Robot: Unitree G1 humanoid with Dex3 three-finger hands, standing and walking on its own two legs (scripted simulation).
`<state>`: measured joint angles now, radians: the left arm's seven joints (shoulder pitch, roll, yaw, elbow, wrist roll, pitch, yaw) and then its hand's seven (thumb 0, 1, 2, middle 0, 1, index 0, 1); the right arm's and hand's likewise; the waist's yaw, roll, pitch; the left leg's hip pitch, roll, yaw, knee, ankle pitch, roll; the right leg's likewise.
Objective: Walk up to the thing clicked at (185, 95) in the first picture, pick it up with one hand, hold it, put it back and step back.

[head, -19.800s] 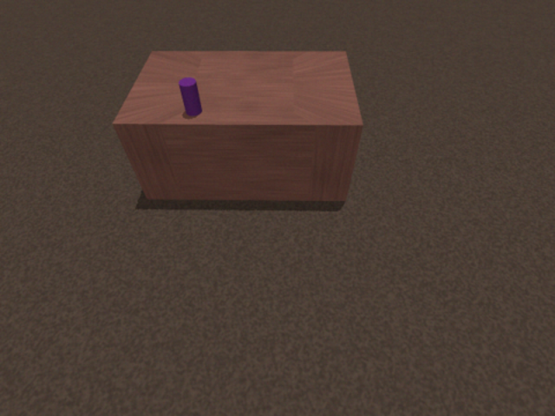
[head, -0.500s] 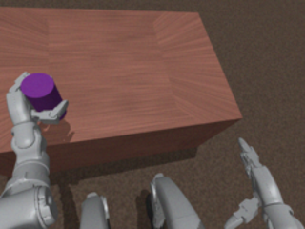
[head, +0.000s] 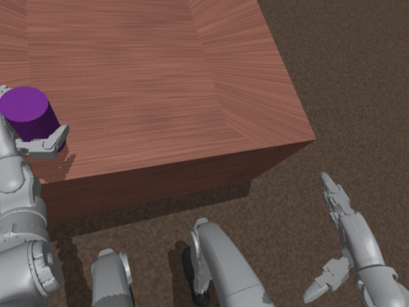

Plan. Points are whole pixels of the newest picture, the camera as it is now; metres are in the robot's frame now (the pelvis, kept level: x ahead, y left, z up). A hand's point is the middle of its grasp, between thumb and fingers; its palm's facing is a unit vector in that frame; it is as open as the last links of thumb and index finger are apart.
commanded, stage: lower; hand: left
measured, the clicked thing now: (37, 124) +0.50 +0.19 -0.04
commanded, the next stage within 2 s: loosen in 0.68 s
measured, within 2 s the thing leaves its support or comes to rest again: rests again in 0.48 s
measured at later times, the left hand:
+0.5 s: hand (46, 131) +0.50 +0.18 -0.07, palm faces +0.16 -0.99 -0.02, open 9.2 cm
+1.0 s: hand (47, 130) +0.50 +0.18 -0.08, palm faces +0.17 -0.99 +0.00, open 9.5 cm
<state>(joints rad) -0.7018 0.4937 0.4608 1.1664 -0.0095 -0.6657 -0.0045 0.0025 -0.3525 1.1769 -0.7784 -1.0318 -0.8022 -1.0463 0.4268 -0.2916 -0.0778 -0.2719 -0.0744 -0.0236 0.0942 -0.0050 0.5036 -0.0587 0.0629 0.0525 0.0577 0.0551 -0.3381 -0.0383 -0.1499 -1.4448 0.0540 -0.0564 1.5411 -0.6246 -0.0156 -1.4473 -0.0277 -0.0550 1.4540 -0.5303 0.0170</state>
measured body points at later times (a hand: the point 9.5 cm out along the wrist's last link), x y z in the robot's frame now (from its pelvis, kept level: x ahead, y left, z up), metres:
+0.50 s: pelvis +0.00 +0.00 -0.02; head +0.19 +0.08 +0.38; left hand +0.48 +0.23 -0.07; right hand +0.17 -0.26 +0.07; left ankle +0.04 +0.12 -0.56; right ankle +0.07 -0.14 -0.56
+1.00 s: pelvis -0.01 +0.00 -0.03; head +0.18 +0.08 +0.37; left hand +0.49 +0.23 -0.08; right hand +0.16 -0.26 +0.07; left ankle +0.04 +0.12 -0.56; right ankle +0.07 -0.14 -0.56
